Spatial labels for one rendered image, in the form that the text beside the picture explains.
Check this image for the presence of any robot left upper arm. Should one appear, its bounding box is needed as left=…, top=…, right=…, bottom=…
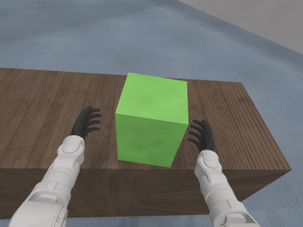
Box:
left=10, top=201, right=68, bottom=227

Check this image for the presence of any right robot hand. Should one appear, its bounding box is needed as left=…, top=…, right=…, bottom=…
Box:
left=188, top=119, right=214, bottom=153

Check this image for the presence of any left robot hand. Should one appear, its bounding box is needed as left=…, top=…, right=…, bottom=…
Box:
left=70, top=106, right=101, bottom=140

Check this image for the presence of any left robot forearm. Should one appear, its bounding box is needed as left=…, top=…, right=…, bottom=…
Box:
left=8, top=135, right=85, bottom=227

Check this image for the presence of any right robot forearm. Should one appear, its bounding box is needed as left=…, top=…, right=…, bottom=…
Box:
left=194, top=149, right=259, bottom=227

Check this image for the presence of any pedestal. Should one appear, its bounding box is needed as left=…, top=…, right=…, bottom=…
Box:
left=0, top=67, right=292, bottom=219

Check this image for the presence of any carton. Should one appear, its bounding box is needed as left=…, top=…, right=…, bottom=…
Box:
left=115, top=72, right=188, bottom=167

